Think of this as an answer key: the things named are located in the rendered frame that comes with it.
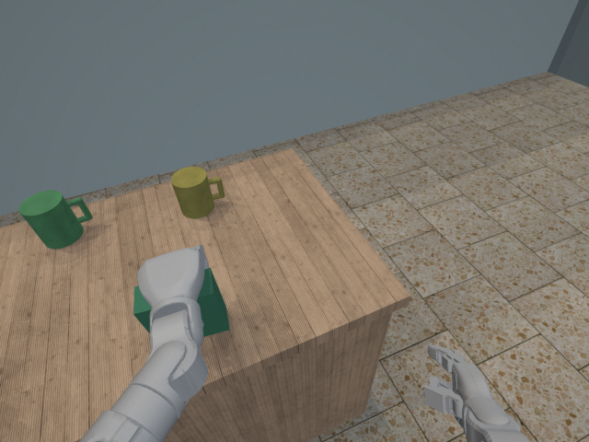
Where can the right robot hand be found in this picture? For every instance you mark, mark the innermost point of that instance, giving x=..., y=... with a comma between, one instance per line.
x=467, y=383

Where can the table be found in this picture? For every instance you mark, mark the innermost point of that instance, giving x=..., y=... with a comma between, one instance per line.
x=308, y=302

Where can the robot left forearm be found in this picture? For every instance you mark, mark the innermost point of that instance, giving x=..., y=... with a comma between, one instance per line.
x=173, y=373

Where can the left robot hand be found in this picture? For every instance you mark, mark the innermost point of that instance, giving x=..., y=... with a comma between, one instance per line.
x=179, y=273

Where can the robot right forearm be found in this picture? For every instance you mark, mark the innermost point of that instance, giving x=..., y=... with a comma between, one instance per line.
x=484, y=420

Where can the sponge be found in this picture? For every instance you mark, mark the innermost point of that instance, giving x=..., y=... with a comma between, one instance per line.
x=213, y=308

